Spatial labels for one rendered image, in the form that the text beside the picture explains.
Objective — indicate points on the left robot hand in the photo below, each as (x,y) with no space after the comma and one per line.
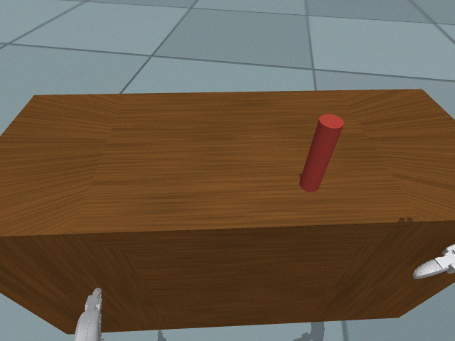
(89,323)

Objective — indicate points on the can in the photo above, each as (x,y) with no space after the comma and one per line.
(325,138)

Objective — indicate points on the right robot hand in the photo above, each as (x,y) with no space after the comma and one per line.
(437,265)

